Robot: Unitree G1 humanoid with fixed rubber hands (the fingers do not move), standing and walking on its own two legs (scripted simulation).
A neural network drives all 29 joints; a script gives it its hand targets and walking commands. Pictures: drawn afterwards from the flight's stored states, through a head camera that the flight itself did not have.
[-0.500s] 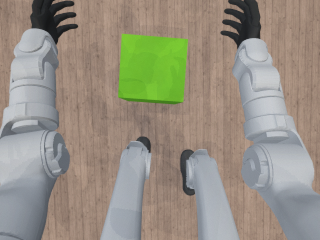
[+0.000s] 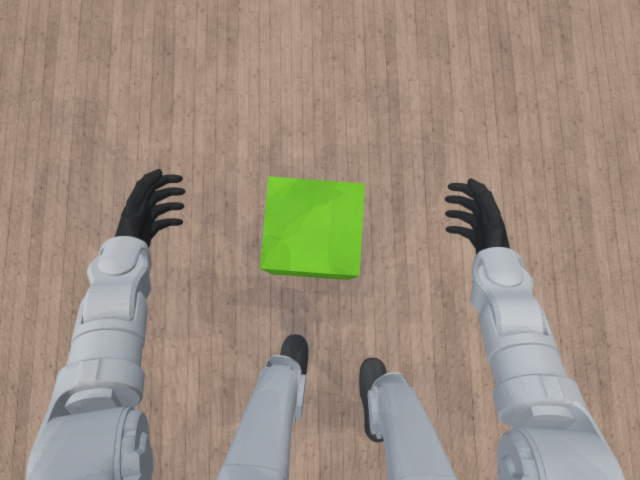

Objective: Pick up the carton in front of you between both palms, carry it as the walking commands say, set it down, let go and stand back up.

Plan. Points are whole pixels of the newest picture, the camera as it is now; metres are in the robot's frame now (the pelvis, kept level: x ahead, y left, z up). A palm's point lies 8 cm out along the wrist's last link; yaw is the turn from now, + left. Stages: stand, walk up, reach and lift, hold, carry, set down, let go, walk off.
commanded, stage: let go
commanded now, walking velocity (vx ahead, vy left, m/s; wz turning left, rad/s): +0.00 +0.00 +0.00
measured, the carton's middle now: (313, 234) +0.45 +0.05 -0.58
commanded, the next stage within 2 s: stand in 0.96 s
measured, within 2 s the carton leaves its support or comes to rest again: neither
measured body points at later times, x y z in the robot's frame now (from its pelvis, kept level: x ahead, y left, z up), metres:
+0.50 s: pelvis +0.05 -0.03 +0.07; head +0.11 -0.03 +0.51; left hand +0.22 +0.21 -0.02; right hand +0.24 -0.26 -0.02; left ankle +0.06 +0.09 -0.67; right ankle +0.01 -0.14 -0.67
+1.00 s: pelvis +0.06 -0.03 +0.07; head +0.07 -0.03 +0.52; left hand +0.22 +0.21 -0.01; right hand +0.23 -0.26 -0.01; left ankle +0.06 +0.09 -0.67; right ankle +0.01 -0.14 -0.67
